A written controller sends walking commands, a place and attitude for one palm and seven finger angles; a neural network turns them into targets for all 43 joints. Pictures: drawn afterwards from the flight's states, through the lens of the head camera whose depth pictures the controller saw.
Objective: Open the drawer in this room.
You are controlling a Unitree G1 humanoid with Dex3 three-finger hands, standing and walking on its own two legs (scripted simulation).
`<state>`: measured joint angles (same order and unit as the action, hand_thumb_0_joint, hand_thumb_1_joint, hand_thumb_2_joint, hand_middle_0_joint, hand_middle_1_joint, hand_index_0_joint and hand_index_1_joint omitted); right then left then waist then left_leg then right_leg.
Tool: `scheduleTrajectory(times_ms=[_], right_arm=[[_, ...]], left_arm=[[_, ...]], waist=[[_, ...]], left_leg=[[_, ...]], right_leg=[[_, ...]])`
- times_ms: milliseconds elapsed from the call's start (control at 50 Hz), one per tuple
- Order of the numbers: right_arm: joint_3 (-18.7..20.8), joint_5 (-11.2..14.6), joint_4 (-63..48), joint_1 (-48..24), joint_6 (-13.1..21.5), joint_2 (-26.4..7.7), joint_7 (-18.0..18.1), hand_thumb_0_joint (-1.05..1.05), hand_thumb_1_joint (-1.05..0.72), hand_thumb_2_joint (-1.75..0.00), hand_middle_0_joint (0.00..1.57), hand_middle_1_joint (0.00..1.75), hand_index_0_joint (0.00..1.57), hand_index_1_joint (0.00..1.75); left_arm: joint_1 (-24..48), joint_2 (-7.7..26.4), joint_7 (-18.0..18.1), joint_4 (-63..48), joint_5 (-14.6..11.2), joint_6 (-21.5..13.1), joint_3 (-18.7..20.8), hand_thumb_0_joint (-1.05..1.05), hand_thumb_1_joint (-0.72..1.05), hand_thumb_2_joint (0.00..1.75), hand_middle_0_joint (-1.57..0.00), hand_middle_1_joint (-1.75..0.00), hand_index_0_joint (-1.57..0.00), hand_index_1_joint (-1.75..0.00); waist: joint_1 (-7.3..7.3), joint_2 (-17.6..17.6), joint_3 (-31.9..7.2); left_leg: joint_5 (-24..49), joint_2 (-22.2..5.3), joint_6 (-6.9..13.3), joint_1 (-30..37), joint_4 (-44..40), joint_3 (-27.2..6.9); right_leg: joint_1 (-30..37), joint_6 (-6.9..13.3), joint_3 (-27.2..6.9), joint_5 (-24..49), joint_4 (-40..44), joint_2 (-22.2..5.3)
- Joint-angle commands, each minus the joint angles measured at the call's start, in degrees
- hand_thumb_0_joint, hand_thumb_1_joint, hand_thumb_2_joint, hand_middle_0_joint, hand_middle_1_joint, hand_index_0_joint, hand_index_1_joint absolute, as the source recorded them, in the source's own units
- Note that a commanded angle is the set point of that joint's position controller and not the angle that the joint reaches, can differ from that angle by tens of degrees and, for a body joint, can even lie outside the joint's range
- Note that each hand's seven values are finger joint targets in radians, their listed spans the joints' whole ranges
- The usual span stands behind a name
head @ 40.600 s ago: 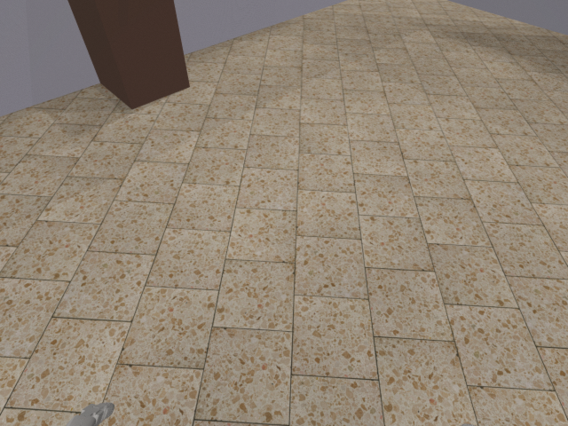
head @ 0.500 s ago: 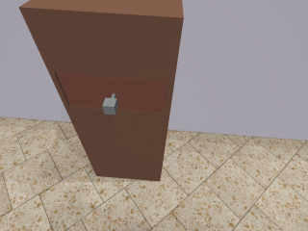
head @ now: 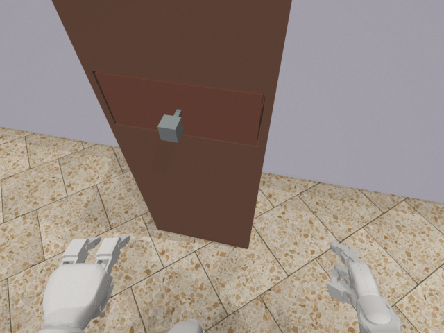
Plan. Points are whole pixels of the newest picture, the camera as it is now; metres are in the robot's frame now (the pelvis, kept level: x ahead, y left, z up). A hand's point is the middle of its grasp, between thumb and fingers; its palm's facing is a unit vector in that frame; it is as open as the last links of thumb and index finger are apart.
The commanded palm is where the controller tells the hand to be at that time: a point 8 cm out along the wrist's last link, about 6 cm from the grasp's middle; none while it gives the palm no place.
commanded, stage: raise the hand with hooked fingers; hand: left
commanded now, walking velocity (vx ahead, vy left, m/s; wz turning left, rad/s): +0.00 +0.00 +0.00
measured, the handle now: (174, 122) +0.52 +0.22 +0.04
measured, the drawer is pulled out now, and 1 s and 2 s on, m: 0.00 0.00 0.00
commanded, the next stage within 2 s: move the hooked fingers above the handle in 1.34 s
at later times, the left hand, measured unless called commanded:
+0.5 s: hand (105, 199) +0.28 +0.26 +0.09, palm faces +0.12 -0.07 -0.99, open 12.3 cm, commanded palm +0.25 +0.25 +0.15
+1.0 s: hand (92, 140) +0.34 +0.28 +0.16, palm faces +0.06 -0.04 -1.00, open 13.8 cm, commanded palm +0.30 +0.27 +0.21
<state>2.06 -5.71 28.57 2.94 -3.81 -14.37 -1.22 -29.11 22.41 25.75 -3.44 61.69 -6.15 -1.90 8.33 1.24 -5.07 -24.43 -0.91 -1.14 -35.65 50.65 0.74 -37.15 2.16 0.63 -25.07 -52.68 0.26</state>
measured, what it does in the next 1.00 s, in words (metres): stands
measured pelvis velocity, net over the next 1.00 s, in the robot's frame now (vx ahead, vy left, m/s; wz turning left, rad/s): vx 0.02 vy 0.03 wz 0.01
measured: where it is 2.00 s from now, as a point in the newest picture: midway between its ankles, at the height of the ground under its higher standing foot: outside the picture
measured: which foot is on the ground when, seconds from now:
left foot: down 0.00-1.00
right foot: down 0.00-1.00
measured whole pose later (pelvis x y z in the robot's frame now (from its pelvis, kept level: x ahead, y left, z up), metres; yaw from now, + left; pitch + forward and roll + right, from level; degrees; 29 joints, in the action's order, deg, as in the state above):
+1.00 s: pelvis +0.02 +0.03 +0.05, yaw +1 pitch +2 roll +0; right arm -1.2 0.0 34.2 6.4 -9.1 -13.1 0.3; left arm 8.3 30.8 -1.8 0.6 51.6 2.4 -1.8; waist 4.8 -4.6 -0.6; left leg -15.9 1.2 1.0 -13.9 28.1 0.1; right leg -14.3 -0.5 0.6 -16.0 -28.6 -1.4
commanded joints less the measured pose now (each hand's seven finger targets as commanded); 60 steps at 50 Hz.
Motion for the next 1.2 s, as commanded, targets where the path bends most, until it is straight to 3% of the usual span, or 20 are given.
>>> scheduleTrajectory(times_ms=[0, 60, 100, 140, 180, 220, 280, 300, 360, 420, 440, 500, 580, 640, 800, 920, 1000, 1060, 1180], right_arm=[[1.2, -0.4, -6.5, -2.9, 2.5, -4.2, 0.8, 0.00, -0.90, -0.90, 0.20, 0.30, 0.20, 0.30], [1.0, 1.2, -6.7, -3.8, 1.2, -4.3, 0.7, 0.00, -0.90, -0.90, 0.20, 0.30, 0.20, 0.30], [0.5, 2.9, -7.0, -4.2, 0.3, -4.4, 0.7, 0.00, -0.90, -0.90, 0.20, 0.30, 0.20, 0.30], [-0.3, 3.8, -7.5, -4.6, 0.3, -4.4, 1.1, 0.00, -0.90, -0.90, 0.20, 0.30, 0.20, 0.30], [-1.1, 4.0, -7.4, -5.2, 0.6, -4.6, 1.5, 0.00, -0.90, -0.90, 0.20, 0.30, 0.20, 0.30], [-1.2, 3.6, -6.9, -4.3, 0.9, -4.5, 1.8, 0.00, -0.90, -0.90, 0.20, 0.30, 0.20, 0.30], [-0.6, 2.6, -6.3, -3.8, 1.0, -4.8, 2.5, 0.00, -0.90, -0.90, 0.20, 0.30, 0.20, 0.30], [-0.3, 2.3, -6.1, -3.4, 1.2, -4.6, 2.5, 0.00, -0.90, -0.90, 0.20, 0.30, 0.20, 0.30], [1.0, 2.1, -4.4, -1.5, 1.8, -4.4, 2.2, 0.00, -0.90, -0.90, 0.20, 0.30, 0.20, 0.30], [1.9, 2.7, -3.5, -1.6, 1.7, -4.7, 1.9, 0.00, -0.90, -0.90, 0.20, 0.30, 0.20, 0.30], [2.0, 3.0, -3.4, -2.0, 1.4, -4.9, 1.8, 0.00, -0.90, -0.90, 0.20, 0.30, 0.20, 0.30], [2.1, 4.0, -3.3, -2.8, 0.6, -5.2, 1.5, 0.00, -0.90, -0.90, 0.20, 0.30, 0.20, 0.30], [1.5, 5.0, -3.7, -3.7, -0.8, -5.8, 1.9, 0.00, -0.90, -0.90, 0.20, 0.30, 0.20, 0.30], [0.6, 5.1, -3.8, -3.8, -1.8, -5.5, 2.1, 0.00, -0.90, -0.90, 0.20, 0.30, 0.20, 0.30], [-0.7, 5.8, -3.1, -3.1, -2.9, -4.9, 2.3, 0.00, -0.90, -0.90, 0.20, 0.30, 0.20, 0.30], [-0.5, 6.0, -2.4, -2.3, -2.8, -5.6, 2.5, 0.00, -0.90, -0.90, 0.20, 0.30, 0.20, 0.30], [-0.4, 6.2, -2.9, -1.7, -2.6, -5.8, 1.7, 0.00, -0.90, -0.90, 0.20, 0.30, 0.20, 0.30], [-0.1, 6.1, -3.3, -1.6, -2.7, -6.4, 1.5, 0.00, -0.90, -0.90, 0.20, 0.30, 0.20, 0.30], [0.5, 5.8, -2.8, -1.7, -1.3, -6.2, 1.8, 0.00, -0.90, -0.90, 0.20, 0.30, 0.20, 0.30]], left_arm=[[18.8, 9.8, 3.6, -17.0, -1.3, -4.1, 7.3, 0.00, 0.22, 0.61, -0.25, -0.74, -0.25, -0.74], [11.4, 7.6, 0.0, -10.1, -3.9, 1.5, 6.6, 0.00, 0.15, 0.58, -0.25, -0.78, -0.25, -0.78], [6.5, 6.9, -3.8, -8.2, -6.0, 5.9, 6.0, 0.00, 0.11, 0.56, -0.26, -0.81, -0.26, -0.81], [3.2, 9.4, -7.2, -10.0, -7.6, 8.1, 7.5, 0.00, 0.06, 0.54, -0.26, -0.84, -0.26, -0.84], [2.5, 10.6, -9.5, -10.4, -8.2, 8.5, 8.4, 0.00, 0.01, 0.52, -0.26, -0.87, -0.26, -0.87], [4.7, 12.4, -10.2, -13.5, -7.7, 7.0, 9.9, 0.00, -0.03, 0.50, -0.27, -0.90, -0.27, -0.90], [13.3, 15.3, -8.3, -18.6, -6.1, 3.9, 12.4, 0.00, -0.10, 0.47, -0.27, -0.94, -0.27, -0.94], [14.8, 14.4, -7.2, -19.9, -5.8, 2.8, 12.3, 0.00, -0.13, 0.46, -0.27, -0.96, -0.27, -0.96], [16.6, 14.0, -4.9, -19.8, -6.2, 0.2, 13.0, 0.00, -0.20, 0.43, -0.28, -1.00, -0.28, -1.00], [18.7, 12.9, -4.6, -17.3, -6.8, 1.0, 12.0, 0.00, -0.27, 0.40, -0.28, -1.05, -0.28, -1.05], [19.5, 12.7, -4.9, -16.5, -6.9, 2.0, 11.3, 0.00, -0.29, 0.39, -0.29, -1.07, -0.29, -1.07], [22.7, 11.6, -7.5, -14.8, -7.4, 5.8, 8.4, 0.00, -0.36, 0.36, -0.29, -1.11, -0.29, -1.11], [28.6, 14.3, -13.0, -13.8, -8.2, 9.7, 7.5, 0.00, -0.45, 0.32, -0.30, -1.17, -0.30, -1.17], [33.8, 16.6, -16.5, -14.1, -7.7, 10.4, 7.6, 0.00, -0.50, 0.30, -0.30, -1.20, -0.30, -1.20], [47.2, 18.7, -22.2, -9.4, -8.8, 9.3, 7.6, 0.00, -0.50, 0.30, -0.30, -1.20, -0.30, -1.20], [54.6, 20.8, -25.8, -7.5, -9.9, 7.7, 7.6, 0.00, -0.50, 0.30, -0.30, -1.20, -0.30, -1.20], [47.7, 17.9, -28.0, -4.4, -11.2, 6.6, 6.6, 0.00, -0.50, 0.30, -0.30, -1.20, -0.30, -1.20], [47.0, 19.4, -28.3, -6.2, -11.8, 4.8, 8.4, 0.00, -0.50, 0.30, -0.30, -1.20, -0.30, -1.20], [51.2, 22.8, -23.4, -11.2, -10.9, 0.3, 12.6, 0.00, -0.50, 0.30, -0.30, -1.20, -0.30, -1.20]], waist=[[-7.65, -2.8, -11.1], [-5.68, 0.2, -11.2], [-3.89, 4.0, -12.5], [-2.69, 7.3, -12.3], [-2.36, 8.2, -9.9], [-1.98, 6.3, -10.3], [-2.70, 2.0, -11.1], [-2.55, -1.8, -12.8], [-3.71, -4.6, -14.7], [-4.33, -3.8, -13.5], [-4.30, -5.0, -13.4], [-4.32, -3.1, -12.9], [-4.29, -0.8, -11.1], [-4.01, -1.7, -10.7], [-4.39, -5.9, -9.2], [-4.69, -5.2, -10.7], [-3.77, -2.8, -8.9], [-3.36, -1.3, -8.0], [-2.61, -4.6, -10.3]], left_leg=[[11.3, 4.3, 3.4, 12.6, 0.1, -2.0], [12.4, 3.9, 3.4, 8.2, -4.9, -1.0], [15.4, 3.9, 3.1, 7.3, -7.9, -0.3], [17.6, 4.0, 2.9, 7.2, -10.2, 0.2], [17.2, 3.7, 2.9, 7.2, -11.8, 0.7], [18.8, 3.5, 2.9, 8.6, -13.0, 0.8], [19.5, 3.4, 2.9, 11.1, -13.6, 0.5], [20.6, 3.6, 2.9, 13.2, -13.4, 0.6], [24.6, 3.7, 2.9, 17.4, -12.4, 0.4], [25.1, 3.5, 2.7, 17.7, -13.1, 0.2], [25.8, 3.3, 2.6, 18.4, -13.5, 0.2], [28.2, 2.5, 2.6, 19.8, -15.0, 0.2], [29.3, 2.1, 2.6, 21.5, -18.2, 0.1], [31.9, 1.9, 2.6, 23.5, -19.9, -0.2], [32.4, 1.6, 1.9, 26.9, -23.3, -0.5], [31.5, 1.8, 1.9, 28.1, -25.2, -0.9], [31.5, 1.8, 2.0, 26.5, -26.0, -0.5], [29.3, 1.9, 2.1, 25.3, -27.0, -0.2], [26.0, 2.4, 2.3, 26.1, -27.1, -0.4]], right_leg=[[-2.8, 1.9, -10.8, 8.9, 12.1, 0.7], [7.7, 0.7, -7.2, 16.2, 12.6, 0.9], [14.9, 0.3, -7.4, 23.2, 13.2, 0.7], [21.5, -0.5, -8.3, 30.6, 13.7, 0.0], [23.8, -1.0, -8.4, 33.4, 14.4, -0.6], [25.3, -1.2, -7.8, 36.1, 14.6, -1.2], [24.2, -0.7, -7.7, 33.3, 15.8, -1.2], [23.5, -0.4, -7.2, 32.8, 15.8, -1.1], [21.2, 0.1, -5.9, 33.9, 15.5, -0.7], [20.3, 0.0, -3.8, 32.1, 15.8, -0.4], [20.0, 0.1, -3.1, 31.3, 15.9, -0.3], [20.8, -0.1, -1.6, 30.7, 16.7, -0.2], [23.5, -0.4, -0.8, 28.7, 19.0, 0.0], [25.0, -0.5, -0.2, 29.0, 20.2, 0.1], [26.7, 0.0, 0.7, 25.8, 23.9, 0.5], [28.6, 0.0, 0.9, 24.7, 25.9, 0.7], [29.6, 0.0, 1.2, 25.2, 26.5, 0.6], [29.9, -0.1, 1.1, 24.7, 27.1, 0.7], [29.6, 0.1, 0.3, 21.2, 27.4, 0.9]])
